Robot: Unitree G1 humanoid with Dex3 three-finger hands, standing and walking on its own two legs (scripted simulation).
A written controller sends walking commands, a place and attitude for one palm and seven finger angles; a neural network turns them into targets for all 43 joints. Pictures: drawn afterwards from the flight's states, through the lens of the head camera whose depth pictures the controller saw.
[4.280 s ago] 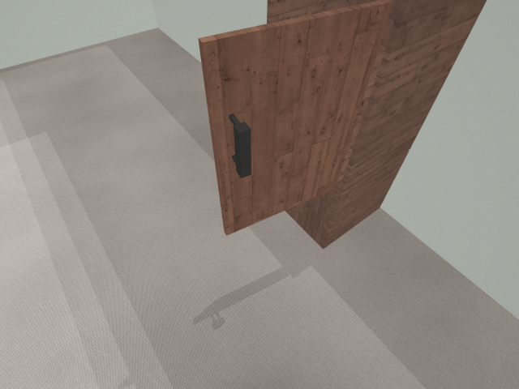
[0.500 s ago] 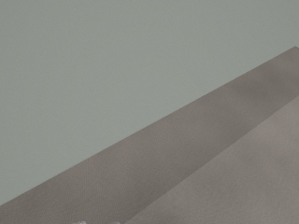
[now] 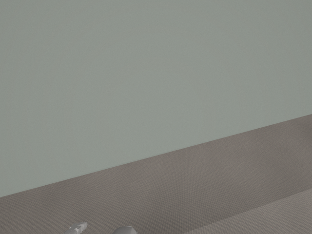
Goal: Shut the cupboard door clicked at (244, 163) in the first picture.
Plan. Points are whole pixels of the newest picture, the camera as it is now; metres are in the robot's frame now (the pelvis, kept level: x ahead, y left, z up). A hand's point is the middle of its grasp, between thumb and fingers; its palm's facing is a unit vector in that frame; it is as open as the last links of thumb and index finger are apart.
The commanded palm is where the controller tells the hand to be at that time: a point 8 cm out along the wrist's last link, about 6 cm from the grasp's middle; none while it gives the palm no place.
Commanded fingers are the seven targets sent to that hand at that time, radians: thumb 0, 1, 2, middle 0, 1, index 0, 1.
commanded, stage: turn to face it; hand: left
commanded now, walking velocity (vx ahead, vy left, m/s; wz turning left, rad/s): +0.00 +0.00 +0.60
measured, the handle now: out of the picture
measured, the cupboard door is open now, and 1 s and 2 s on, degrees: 81 81 81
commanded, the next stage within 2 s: none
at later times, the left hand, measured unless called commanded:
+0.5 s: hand out of the picture +0.07 +0.22 -0.15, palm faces +0.32 -0.90 -0.28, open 7.4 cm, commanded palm none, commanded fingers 0.00 0.90 0.90 -0.20 -0.30 -0.20 -0.30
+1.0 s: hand out of the picture +0.02 +0.17 -0.17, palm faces +0.61 -0.76 -0.24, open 7.4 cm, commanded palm none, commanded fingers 0.00 0.90 0.90 -0.20 -0.30 -0.20 -0.30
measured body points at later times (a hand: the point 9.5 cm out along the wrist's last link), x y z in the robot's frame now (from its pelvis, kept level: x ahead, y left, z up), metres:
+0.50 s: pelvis +0.05 -0.02 +0.00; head +0.10 +0.00 +0.45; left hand +0.06 +0.27 -0.13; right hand +0.21 -0.24 -0.14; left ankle +0.03 +0.11 -0.73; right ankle +0.09 -0.17 -0.69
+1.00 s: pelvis +0.08 -0.05 +0.00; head +0.12 +0.00 +0.45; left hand -0.01 +0.21 -0.15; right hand +0.30 -0.20 -0.13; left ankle +0.01 +0.06 -0.73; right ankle +0.14 -0.18 -0.67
